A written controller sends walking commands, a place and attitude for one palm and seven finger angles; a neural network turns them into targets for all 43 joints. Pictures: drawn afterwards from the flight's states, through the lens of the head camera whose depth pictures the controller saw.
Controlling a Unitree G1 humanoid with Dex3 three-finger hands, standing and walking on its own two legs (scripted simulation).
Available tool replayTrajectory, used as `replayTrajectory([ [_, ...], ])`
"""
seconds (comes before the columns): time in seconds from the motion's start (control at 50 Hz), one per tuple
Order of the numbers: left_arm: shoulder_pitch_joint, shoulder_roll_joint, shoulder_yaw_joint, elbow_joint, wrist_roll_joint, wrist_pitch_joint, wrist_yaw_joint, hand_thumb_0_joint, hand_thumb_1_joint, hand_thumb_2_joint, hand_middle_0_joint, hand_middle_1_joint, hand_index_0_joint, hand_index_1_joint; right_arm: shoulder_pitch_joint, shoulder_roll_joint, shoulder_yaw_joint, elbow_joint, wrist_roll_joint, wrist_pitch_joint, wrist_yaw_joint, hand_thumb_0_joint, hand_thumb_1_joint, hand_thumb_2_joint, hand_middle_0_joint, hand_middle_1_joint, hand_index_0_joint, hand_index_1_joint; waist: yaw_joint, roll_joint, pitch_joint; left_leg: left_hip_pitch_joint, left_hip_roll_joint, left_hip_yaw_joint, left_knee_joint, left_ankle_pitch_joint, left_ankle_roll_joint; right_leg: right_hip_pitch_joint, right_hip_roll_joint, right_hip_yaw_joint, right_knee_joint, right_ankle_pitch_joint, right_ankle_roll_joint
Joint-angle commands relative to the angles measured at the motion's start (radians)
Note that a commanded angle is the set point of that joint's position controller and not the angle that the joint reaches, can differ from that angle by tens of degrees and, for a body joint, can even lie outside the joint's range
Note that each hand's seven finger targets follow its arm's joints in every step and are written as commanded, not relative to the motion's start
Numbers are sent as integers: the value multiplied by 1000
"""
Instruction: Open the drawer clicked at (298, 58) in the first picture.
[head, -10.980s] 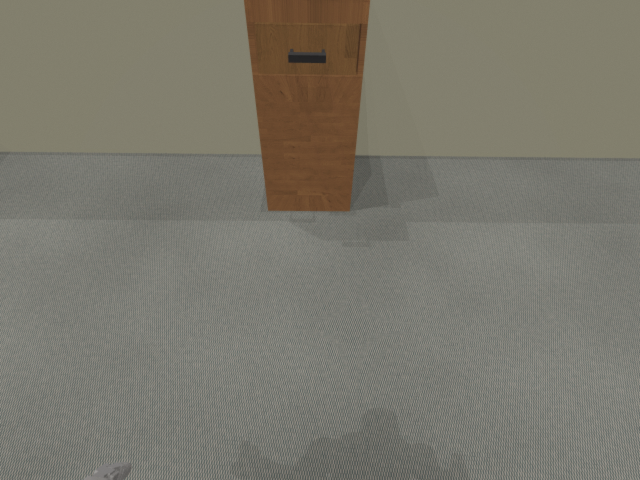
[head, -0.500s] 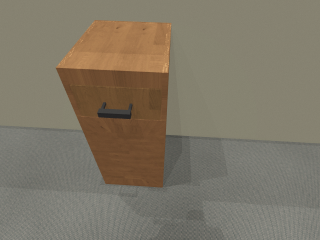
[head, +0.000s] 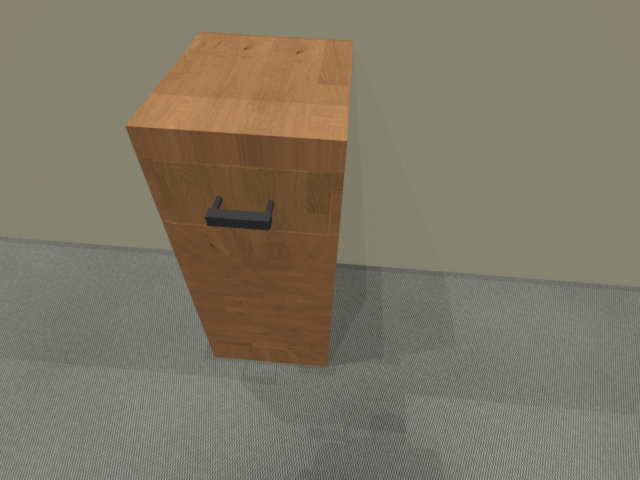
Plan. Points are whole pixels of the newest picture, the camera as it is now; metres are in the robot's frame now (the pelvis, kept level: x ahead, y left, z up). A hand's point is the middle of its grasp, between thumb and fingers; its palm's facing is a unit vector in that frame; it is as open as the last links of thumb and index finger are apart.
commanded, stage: look again from close up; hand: left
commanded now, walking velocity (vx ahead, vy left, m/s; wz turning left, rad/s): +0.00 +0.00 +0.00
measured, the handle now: (241, 211) +0.59 +0.19 -0.04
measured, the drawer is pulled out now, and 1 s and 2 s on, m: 0.00 0.00 0.00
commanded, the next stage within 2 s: shuffle to correct the standing spot in 0.56 s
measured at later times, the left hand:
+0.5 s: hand out of the picture +0.01 +0.16 -0.18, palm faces +0.03 -0.99 -0.16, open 7.4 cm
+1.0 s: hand out of the picture +0.04 +0.16 -0.18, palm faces +0.02 -0.98 -0.19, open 7.4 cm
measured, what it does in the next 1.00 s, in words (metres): shifts its weight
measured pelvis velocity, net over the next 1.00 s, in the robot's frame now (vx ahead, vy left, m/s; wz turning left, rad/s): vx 0.06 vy -0.01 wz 0.01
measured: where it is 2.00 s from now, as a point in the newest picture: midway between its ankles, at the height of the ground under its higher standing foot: outside the picture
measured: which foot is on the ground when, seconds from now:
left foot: down 0.00-1.00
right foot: down 0.00-1.00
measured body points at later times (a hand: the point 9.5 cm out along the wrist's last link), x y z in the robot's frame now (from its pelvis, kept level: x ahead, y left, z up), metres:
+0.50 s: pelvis +0.02 +0.00 +0.00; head +0.01 +0.01 +0.45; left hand +0.00 +0.21 -0.16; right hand +0.01 -0.21 -0.16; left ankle +0.01 +0.10 -0.74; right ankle +0.05 -0.13 -0.74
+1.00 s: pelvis +0.06 -0.01 -0.01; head +0.06 -0.01 +0.44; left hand +0.04 +0.21 -0.17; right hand +0.05 -0.23 -0.16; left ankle +0.01 +0.10 -0.74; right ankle +0.05 -0.13 -0.74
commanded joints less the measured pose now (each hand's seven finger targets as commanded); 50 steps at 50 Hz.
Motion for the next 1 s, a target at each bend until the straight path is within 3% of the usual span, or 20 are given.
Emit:
replayTrajectory([
  [0.0,47,87,20,-28,-4,-20,5,0,900,900,-200,-300,-200,-300,32,-108,-26,-28,6,-20,-14,0,-900,-900,200,300,200,300,-1,7,50,-104,104,-116,-164,-109,0,50,-57,93,-100,-90,-24],
  [0.24,86,47,17,29,-3,-25,11,0,900,900,-200,-300,-200,-300,47,-76,-22,25,10,-25,-21,0,-900,-900,200,300,200,300,1,-1,54,-80,105,-107,-171,-59,-1,63,-61,89,-102,-36,-24],
  [0.64,83,30,18,47,-4,-25,14,0,900,900,-200,-300,-200,-300,61,-62,-16,49,10,-30,-26,0,-900,-900,200,300,200,300,5,4,65,-56,110,-101,-184,7,-4,90,-62,77,-93,32,-22],
  [0.7,88,30,21,49,1,-22,8,0,900,900,-200,-300,-200,-300,82,-74,-22,60,4,-26,-25,0,-900,-900,200,300,200,300,0,4,63,-55,117,-117,-210,-189,5,71,-42,60,-78,-131,-24],
  [0.74,86,24,26,45,8,-16,0,0,900,900,-200,-300,-200,-300,80,-89,-30,58,0,-20,-25,0,-900,-900,200,300,200,300,3,36,111,-97,135,-144,-248,-334,21,31,-21,39,-50,-228,-25],
  [0.78,102,15,28,42,12,-16,-6,0,900,900,-200,-300,-200,-300,71,-96,-34,50,0,-19,-25,0,-900,-900,200,300,200,300,9,57,140,-128,149,-162,-264,-368,35,24,-12,31,-28,-216,-27],
  [0.8,53,172,15,-30,31,-25,-6,0,900,900,-200,-300,-200,-300,42,-185,-43,-53,-14,-17,-14,0,-900,-900,200,300,200,300,-15,-31,216,-214,94,-133,-226,-311,9,7,31,2,68,-192,-38],
  [0.82,100,58,14,-19,14,-22,3,0,900,900,-200,-300,-200,-300,1,-152,-34,-81,-17,-39,-21,0,-900,-900,200,300,200,300,23,-42,118,-252,144,-149,-175,-307,20,61,-1,10,91,-158,-34],
  [0.84,99,40,12,-4,17,-26,7,0,900,900,-200,-300,-200,-300,7,-111,-27,-72,-13,-48,-29,0,-900,-900,200,300,200,300,10,2,61,-205,120,-147,-161,-178,15,82,-12,32,77,-87,-46],
  [0.86,121,52,8,-8,8,-32,7,0,900,900,-200,-300,-200,-300,23,-97,-21,-67,-4,-52,-34,0,-900,-900,200,300,200,300,17,15,16,-144,104,-131,-111,-81,15,88,-29,58,43,-42,-49],
  [0.88,127,63,12,-14,6,-38,8,0,900,900,-200,-300,-200,-300,49,-88,-19,-63,2,-55,-36,0,-900,-900,200,300,200,300,7,15,-22,-103,87,-115,-51,12,10,87,-47,86,22,-6,-53],
  [0.92,118,75,15,-11,-2,-39,8,0,900,900,-200,-300,-200,-300,72,-74,-12,-54,2,-52,-35,0,-900,-900,200,300,200,300,-5,-27,-8,-70,72,-86,0,79,9,75,-65,116,10,96,-62],
  [0.98,127,86,24,-11,-7,-47,14,0,900,900,-200,-300,-200,-300,96,-85,-19,-37,8,-55,-44,0,-900,-900,200,300,200,300,-9,-7,-38,-22,86,-81,24,272,3,126,-80,96,54,414,-62],
])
